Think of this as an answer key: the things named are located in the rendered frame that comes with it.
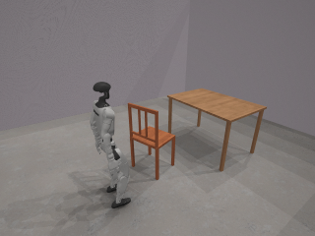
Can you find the chair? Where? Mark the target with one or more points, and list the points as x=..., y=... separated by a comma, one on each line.
x=152, y=137

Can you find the right robot forearm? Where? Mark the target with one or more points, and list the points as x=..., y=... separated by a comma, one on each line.
x=107, y=146

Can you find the robot right upper arm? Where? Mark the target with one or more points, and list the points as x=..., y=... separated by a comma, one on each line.
x=108, y=116

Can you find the table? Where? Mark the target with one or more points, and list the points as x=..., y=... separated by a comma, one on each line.
x=222, y=106

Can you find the right robot hand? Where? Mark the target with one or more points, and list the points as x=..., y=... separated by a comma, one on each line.
x=111, y=165

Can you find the robot right thigh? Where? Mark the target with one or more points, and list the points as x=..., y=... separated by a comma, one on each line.
x=122, y=163

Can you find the robot right shin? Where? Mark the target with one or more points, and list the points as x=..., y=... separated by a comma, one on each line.
x=121, y=188

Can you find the left robot hand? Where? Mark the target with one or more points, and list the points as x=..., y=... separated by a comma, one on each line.
x=97, y=144

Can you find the left robot forearm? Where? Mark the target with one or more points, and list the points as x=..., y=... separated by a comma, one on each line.
x=97, y=136

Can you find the robot left upper arm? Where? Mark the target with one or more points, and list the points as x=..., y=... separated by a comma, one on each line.
x=92, y=120

